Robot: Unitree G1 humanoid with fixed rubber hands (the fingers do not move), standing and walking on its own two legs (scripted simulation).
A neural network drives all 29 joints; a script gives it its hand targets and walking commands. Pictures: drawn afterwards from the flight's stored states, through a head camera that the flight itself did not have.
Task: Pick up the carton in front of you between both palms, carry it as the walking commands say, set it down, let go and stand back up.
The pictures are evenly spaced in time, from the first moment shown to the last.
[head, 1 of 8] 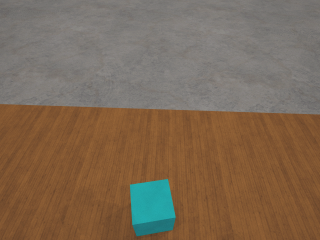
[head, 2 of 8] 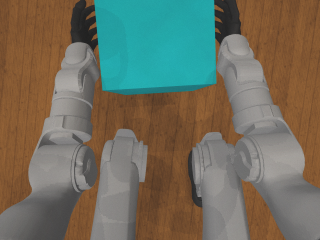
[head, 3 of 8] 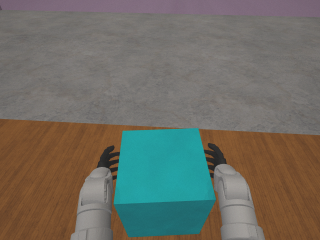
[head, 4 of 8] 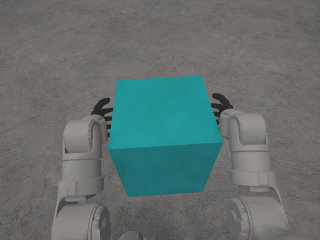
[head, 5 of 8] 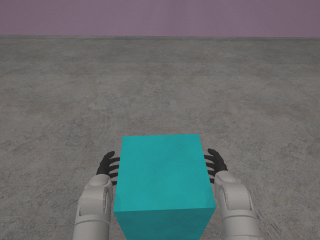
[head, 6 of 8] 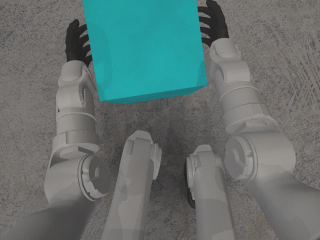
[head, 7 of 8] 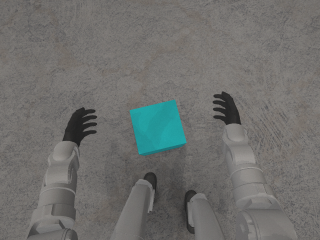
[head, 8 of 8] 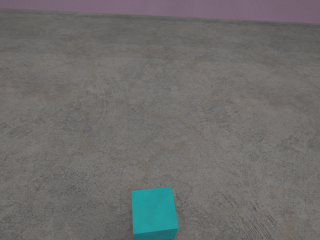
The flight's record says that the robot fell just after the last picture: no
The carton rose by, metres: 0.69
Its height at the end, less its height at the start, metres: -0.13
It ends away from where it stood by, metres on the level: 2.87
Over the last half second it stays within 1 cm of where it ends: yes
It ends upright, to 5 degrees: yes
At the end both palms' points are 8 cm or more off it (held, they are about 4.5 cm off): yes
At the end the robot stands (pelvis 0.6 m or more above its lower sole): yes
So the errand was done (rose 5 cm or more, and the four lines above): yes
